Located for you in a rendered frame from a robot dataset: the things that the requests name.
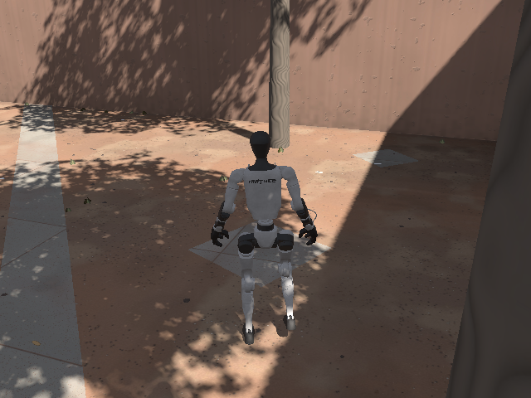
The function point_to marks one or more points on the left robot shin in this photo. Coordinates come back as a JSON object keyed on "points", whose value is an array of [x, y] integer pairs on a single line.
{"points": [[247, 305]]}

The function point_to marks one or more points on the left robot upper arm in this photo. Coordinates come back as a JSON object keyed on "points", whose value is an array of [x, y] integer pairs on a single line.
{"points": [[232, 189]]}

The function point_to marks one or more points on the robot left hand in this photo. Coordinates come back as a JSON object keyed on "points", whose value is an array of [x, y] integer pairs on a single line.
{"points": [[215, 235]]}

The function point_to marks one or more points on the right robot forearm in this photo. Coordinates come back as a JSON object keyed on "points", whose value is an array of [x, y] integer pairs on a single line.
{"points": [[305, 217]]}

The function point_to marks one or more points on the right robot upper arm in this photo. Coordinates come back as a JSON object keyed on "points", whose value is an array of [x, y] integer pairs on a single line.
{"points": [[288, 173]]}

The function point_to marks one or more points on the robot right hand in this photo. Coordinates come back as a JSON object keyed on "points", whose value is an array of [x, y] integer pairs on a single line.
{"points": [[312, 233]]}

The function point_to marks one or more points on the robot torso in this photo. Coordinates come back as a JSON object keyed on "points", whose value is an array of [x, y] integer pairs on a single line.
{"points": [[263, 199]]}

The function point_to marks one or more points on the left robot forearm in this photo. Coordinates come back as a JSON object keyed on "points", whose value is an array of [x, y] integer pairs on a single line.
{"points": [[221, 219]]}

